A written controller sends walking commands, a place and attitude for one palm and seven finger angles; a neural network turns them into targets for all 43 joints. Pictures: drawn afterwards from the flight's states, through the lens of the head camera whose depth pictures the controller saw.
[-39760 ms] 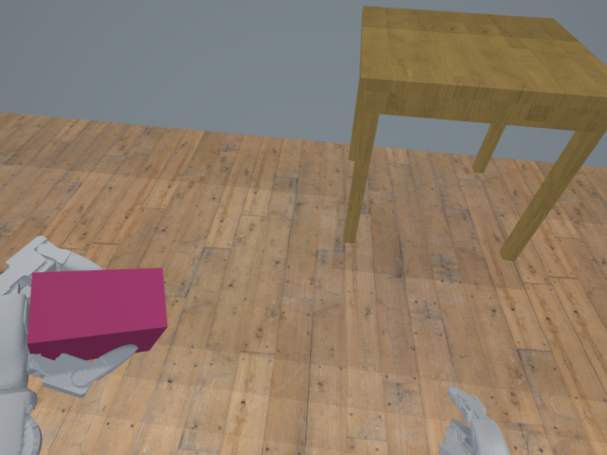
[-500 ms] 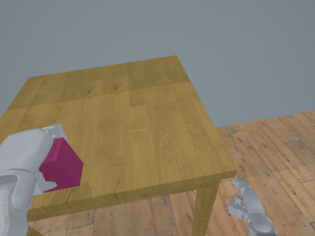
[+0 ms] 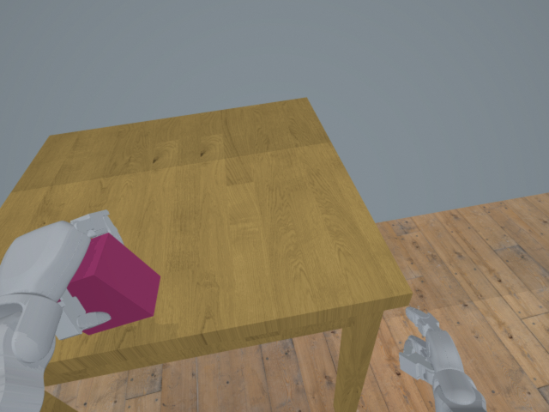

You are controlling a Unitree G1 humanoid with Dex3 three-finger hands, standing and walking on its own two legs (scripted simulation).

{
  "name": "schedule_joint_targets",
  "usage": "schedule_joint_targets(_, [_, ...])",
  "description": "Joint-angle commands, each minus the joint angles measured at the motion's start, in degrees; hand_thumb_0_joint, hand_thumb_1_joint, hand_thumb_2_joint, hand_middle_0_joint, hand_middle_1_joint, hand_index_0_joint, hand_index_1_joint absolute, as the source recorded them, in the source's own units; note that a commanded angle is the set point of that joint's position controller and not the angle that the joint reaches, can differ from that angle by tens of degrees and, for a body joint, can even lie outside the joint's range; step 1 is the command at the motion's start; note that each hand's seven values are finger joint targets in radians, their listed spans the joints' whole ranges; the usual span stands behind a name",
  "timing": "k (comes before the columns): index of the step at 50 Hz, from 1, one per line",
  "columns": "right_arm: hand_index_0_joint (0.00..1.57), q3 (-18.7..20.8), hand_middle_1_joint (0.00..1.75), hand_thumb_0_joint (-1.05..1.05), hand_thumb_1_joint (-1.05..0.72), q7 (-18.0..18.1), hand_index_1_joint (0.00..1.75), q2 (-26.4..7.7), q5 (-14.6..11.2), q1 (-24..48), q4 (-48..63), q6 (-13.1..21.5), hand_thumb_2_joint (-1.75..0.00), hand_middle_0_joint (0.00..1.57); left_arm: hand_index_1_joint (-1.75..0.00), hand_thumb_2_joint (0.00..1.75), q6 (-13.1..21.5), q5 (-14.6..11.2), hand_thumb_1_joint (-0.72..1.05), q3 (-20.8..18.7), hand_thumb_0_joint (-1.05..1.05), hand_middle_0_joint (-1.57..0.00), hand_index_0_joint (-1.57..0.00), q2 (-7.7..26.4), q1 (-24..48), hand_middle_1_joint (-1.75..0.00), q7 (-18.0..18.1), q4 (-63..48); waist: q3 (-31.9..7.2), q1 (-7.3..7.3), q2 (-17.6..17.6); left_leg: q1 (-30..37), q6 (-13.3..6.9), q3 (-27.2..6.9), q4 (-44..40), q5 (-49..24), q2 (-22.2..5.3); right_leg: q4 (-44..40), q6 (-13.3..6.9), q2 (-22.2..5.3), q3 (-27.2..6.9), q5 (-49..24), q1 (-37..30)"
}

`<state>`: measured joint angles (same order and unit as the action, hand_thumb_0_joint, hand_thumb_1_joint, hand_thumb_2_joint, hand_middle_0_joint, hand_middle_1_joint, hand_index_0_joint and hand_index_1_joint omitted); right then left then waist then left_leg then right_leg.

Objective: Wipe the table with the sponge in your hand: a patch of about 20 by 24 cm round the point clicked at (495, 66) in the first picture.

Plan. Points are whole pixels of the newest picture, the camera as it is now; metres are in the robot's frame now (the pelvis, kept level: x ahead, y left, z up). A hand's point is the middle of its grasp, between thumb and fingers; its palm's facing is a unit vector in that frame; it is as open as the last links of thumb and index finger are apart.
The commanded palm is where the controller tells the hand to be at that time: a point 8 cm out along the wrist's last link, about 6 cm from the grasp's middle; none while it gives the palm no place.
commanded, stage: step back with the hand held close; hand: left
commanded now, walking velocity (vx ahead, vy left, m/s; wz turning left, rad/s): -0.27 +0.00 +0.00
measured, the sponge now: (107, 292) +0.20 +0.27 +0.12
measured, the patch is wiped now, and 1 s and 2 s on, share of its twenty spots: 0.90 0.90 0.90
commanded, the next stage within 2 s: stop stepping back and stand still in 1.38 s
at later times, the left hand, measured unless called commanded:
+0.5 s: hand (91, 260) +0.20 +0.25 +0.19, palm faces +0.35 -0.81 -0.46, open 10.3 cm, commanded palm +0.14 +0.30 +0.22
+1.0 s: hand (45, 296) +0.15 +0.27 +0.20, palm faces +0.43 -0.80 -0.42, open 10.3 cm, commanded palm +0.09 +0.31 +0.22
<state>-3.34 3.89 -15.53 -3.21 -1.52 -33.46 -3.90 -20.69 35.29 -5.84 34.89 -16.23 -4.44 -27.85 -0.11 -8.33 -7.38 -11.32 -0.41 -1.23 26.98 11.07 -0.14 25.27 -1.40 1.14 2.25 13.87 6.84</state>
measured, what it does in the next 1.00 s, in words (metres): shifts its weight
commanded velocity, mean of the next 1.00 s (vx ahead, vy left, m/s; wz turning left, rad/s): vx -0.31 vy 0.00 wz -0.01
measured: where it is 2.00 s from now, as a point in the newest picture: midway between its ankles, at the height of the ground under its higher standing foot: outside the picture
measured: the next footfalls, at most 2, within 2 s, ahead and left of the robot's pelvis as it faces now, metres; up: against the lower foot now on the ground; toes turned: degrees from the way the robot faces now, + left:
left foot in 1.36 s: -0.09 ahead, +0.15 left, +0.00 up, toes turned +3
right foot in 1.62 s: -0.17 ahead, -0.12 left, +0.00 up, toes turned -3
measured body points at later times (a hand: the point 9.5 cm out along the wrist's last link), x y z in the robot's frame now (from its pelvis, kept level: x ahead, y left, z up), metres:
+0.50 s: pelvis -0.02 +0.02 -0.01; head +0.00 +0.03 +0.43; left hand +0.18 +0.30 +0.21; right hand +0.12 -0.23 -0.10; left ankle +0.04 +0.12 -0.74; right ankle +0.00 -0.11 -0.74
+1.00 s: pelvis -0.07 +0.02 -0.03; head -0.04 +0.05 +0.42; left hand +0.12 +0.31 +0.22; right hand +0.12 -0.20 -0.09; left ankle +0.04 +0.12 -0.74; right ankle -0.04 -0.11 -0.72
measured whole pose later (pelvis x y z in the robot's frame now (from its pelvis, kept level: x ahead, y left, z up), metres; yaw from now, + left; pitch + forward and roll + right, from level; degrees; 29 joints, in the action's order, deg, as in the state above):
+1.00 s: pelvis -0.07 +0.02 -0.03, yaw +1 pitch +1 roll -3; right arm -0.4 3.5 -11.5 0.0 -10.6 -32.0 4.6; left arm 10.3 -2.9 -25.7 26.7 -24.1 8.3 -39.1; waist 0.9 -0.4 0.2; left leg -30.7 -2.2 -0.1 39.2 10.1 -1.0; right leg 48.9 1.1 1.7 1.0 25.7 27.0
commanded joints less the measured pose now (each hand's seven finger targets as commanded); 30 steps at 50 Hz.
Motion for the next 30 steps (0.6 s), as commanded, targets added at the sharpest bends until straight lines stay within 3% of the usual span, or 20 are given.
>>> schedule_joint_targets(1, [0.20, 1.8, 0.30, 0.00, -0.90, 0.5, 0.30, -3.2, 0.3, -3.2, 14.0, 4.6, -0.90, 0.20, -1.60, 1.30, 18.2, -38.7, 0.10, -19.4, 0.00, -1.20, -1.20, 3.5, 7.2, -1.60, 8.7, -10.5, -3.5, 6.29, 20.7, 3.3, -2.4, -2.8, 7.0, 8.0, -0.8, -10.2, -1.5, -7.5, -9.1, 0.9, 15.1])
schedule_joint_targets(2, [0.20, 1.5, 0.30, 0.00, -0.90, 0.7, 0.30, -3.3, 0.7, -3.2, 13.3, 5.4, -0.90, 0.20, -1.60, 1.30, 20.8, -39.5, 0.10, -21.2, 0.00, -1.20, -1.20, 5.3, 7.6, -1.60, 9.9, -15.1, -5.5, 6.80, 17.2, 4.8, -2.3, -2.7, 8.1, 6.3, -1.0, -9.6, -1.9, -9.0, -11.1, -1.7, 15.8])
schedule_joint_targets(3, [0.20, 1.6, 0.30, 0.00, -0.90, 1.1, 0.30, -3.6, 1.3, -3.6, 12.3, 5.6, -0.90, 0.20, -1.60, 1.30, 23.0, -40.0, 0.10, -20.0, 0.00, -1.20, -1.20, 2.7, 6.0, -1.60, 10.4, -17.6, -8.0, 7.14, 11.5, 4.2, -2.5, -2.6, 7.8, 3.8, -2.0, -6.5, -2.0, -10.1, -8.7, -6.5, 14.0])
schedule_joint_targets(4, [0.20, 2.3, 0.30, 0.00, -0.90, 1.3, 0.30, -4.5, 1.4, -3.5, 12.4, 5.8, -0.90, 0.20, -1.60, 1.30, 24.6, -40.6, 0.10, -21.3, 0.00, -1.20, -1.20, 3.2, 6.0, -1.60, 11.3, -21.3, -8.5, 7.32, 5.9, 2.6, -2.3, -4.0, 6.4, 1.1, -3.6, -3.0, -2.0, -10.6, -8.2, -11.0, 12.5])
schedule_joint_targets(6, [0.20, 3.1, 0.30, 0.00, -0.90, 1.5, 0.30, -5.3, 1.8, -4.1, 12.3, 5.9, -0.90, 0.20, -1.60, 1.30, 27.0, -40.9, 0.10, -22.9, 0.00, -1.20, -1.20, 2.4, 1.8, -1.60, 12.3, -21.9, -8.7, 6.99, -2.6, -2.9, -3.1, -7.0, 3.7, -1.2, -5.9, 1.1, -1.0, -9.0, -5.6, -11.2, 9.9])
schedule_joint_targets(7, [0.20, 3.1, 0.30, 0.00, -0.90, 1.3, 0.30, -5.6, 2.2, -3.7, 12.3, 6.3, -0.90, 0.20, -1.60, 1.30, 27.9, -41.0, 0.10, -25.3, 0.00, -1.20, -1.20, 4.3, 0.4, -1.60, 12.8, -23.0, -8.3, 6.41, -5.6, -5.1, -3.3, -9.2, 1.5, -2.4, -6.7, 2.8, -0.6, -7.2, -4.8, -9.7, 9.0])
schedule_joint_targets(8, [0.20, 3.2, 0.30, 0.00, -0.90, 1.0, 0.30, -5.2, 2.2, -4.8, 12.1, 6.3, -0.90, 0.20, -1.60, 1.30, 28.8, -40.7, 0.10, -24.4, 0.00, -1.20, -1.20, 1.8, -1.8, -1.60, 12.8, -21.7, -8.9, 6.41, -5.7, -7.2, -3.5, -10.3, 0.8, -4.1, -7.0, 4.4, -0.1, -5.6, -2.8, -8.4, 7.6])
schedule_joint_targets(9, [0.20, 3.6, 0.30, 0.00, -0.90, 0.9, 0.30, -5.1, 2.1, -4.6, 12.5, 6.5, -0.90, 0.20, -1.60, 1.30, 29.3, -40.7, 0.10, -25.1, 0.00, -1.20, -1.20, 2.0, -2.8, -1.60, 12.9, -21.9, -9.1, 6.42, -5.2, -7.9, -3.4, -10.8, 0.6, -6.9, -7.6, 5.0, 0.1, -5.2, -2.9, -8.3, 7.6])
schedule_joint_targets(11, [0.20, 4.2, 0.30, 0.00, -0.90, 0.7, 0.30, -4.8, 1.8, -5.4, 12.0, 6.5, -0.90, 0.20, -1.60, 1.30, 30.2, -40.8, 0.10, -26.1, 0.00, -1.20, -1.20, 1.8, -5.6, -1.60, 12.9, -20.1, -11.3, 6.70, -0.8, -7.1, -3.3, -10.6, 2.6, -11.5, -8.0, 4.3, 0.1, -5.6, -3.4, -9.9, 7.1])
schedule_joint_targets(13, [0.20, 4.5, 0.30, 0.00, -0.90, 0.7, 0.30, -4.8, 1.8, -5.4, 11.2, 6.6, -0.90, 0.20, -1.60, 1.30, 30.7, -41.1, 0.10, -25.8, 0.00, -1.20, -1.20, 0.8, -7.8, -1.60, 12.9, -17.7, -11.7, 6.97, 2.2, -6.8, -3.1, -10.8, 2.2, -9.3, -7.8, 4.2, 0.3, -4.9, -3.0, -7.8, 7.8])
schedule_joint_targets(17, [0.20, 5.3, 0.30, 0.00, -0.90, 0.8, 0.30, -5.2, 1.3, -4.3, 11.1, 7.8, -0.90, 0.20, -1.60, 1.30, 31.6, -40.8, 0.10, -26.2, 0.00, -1.20, -1.20, 1.8, -9.0, -1.60, 13.3, -19.2, -12.1, 7.38, 3.9, -7.7, -2.6, -10.0, 3.0, -6.0, -7.6, 4.0, -0.3, -7.2, -4.6, -10.7, 8.3])
schedule_joint_targets(18, [0.20, 5.2, 0.30, 0.00, -0.90, 0.7, 0.30, -5.3, 1.5, -5.4, 10.8, 7.9, -0.90, 0.20, -1.60, 1.30, 31.9, -40.8, 0.10, -24.8, 0.00, -1.20, -1.20, 0.4, -9.3, -1.60, 13.2, -19.6, -11.9, 7.65, 4.0, -8.8, -2.7, -10.1, 2.7, -3.1, -7.2, 4.2, -0.1, -6.4, -4.0, -8.6, 8.7])
schedule_joint_targets(22, [0.20, 5.5, 0.30, 0.00, -0.90, 0.9, 0.30, -5.8, 1.5, -4.4, 10.5, 9.1, -0.90, 0.20, -1.60, 1.30, 32.6, -40.3, 0.10, -26.8, 0.00, -1.20, -1.20, 3.0, -9.0, -1.60, 14.2, -22.4, -10.4, 7.72, 3.0, -11.0, -2.6, -10.1, 2.0, 4.4, -7.1, 3.9, -0.8, -7.9, -6.0, -6.1, 10.7])
schedule_joint_targets(23, [0.20, 5.3, 0.30, 0.00, -0.90, 0.9, 0.30, -5.5, 1.8, -5.4, 10.2, 9.2, -0.90, 0.20, -1.60, 1.30, 33.0, -40.3, 0.10, -25.4, 0.00, -1.20, -1.20, 1.1, -8.9, -1.60, 14.0, -22.8, -10.1, 8.00, 2.1, -12.2, -2.9, -10.4, 1.2, 7.9, -6.9, 4.3, -0.4, -6.6, -4.8, -4.2, 10.8])
schedule_joint_targets(27, [0.20, 5.7, 0.30, 0.00, -0.90, 1.1, 0.30, -6.2, 2.0, -5.2, 10.3, 10.3, -0.90, 0.20, -1.60, 1.30, 33.4, -39.7, 0.10, -28.2, 0.00, -1.20, -1.20, 3.3, -7.7, -1.60, 14.7, -22.9, -9.7, 7.79, -1.4, -14.8, -3.5, -12.4, -3.1, 15.3, -8.0, 7.0, 0.2, -4.5, -3.9, 0.6, 10.8])
schedule_joint_targets(28, [0.20, 5.4, 0.30, 0.00, -0.90, 1.1, 0.30, -5.7, 2.3, -6.1, 10.1, 10.3, -0.90, 0.20, -1.60, 1.30, 33.5, -39.8, 0.10, -26.7, 0.00, -1.20, -1.20, 0.9, -7.7, -1.60, 14.4, -22.1, -9.9, 7.97, -1.5, -16.2, -4.0, -13.0, -4.3, 16.5, -8.4, 8.2, 0.8, -3.0, -2.6, 1.4, 9.4])
schedule_joint_targets(30, [0.20, 5.7, 0.30, 0.00, -0.90, 1.0, 0.30, -6.1, 2.2, -6.6, 10.3, 10.9, -0.90, 0.20, -1.60, 1.30, 33.4, -39.4, 0.10, -26.8, 0.00, -1.20, -1.20, 0.8, -5.6, -1.60, 14.3, -21.0, -8.5, 8.07, -2.5, -18.8, -4.4, -13.9, -6.0, 18.8, -9.6, 9.8, 1.4, -2.0, -2.5, 3.2, 8.5])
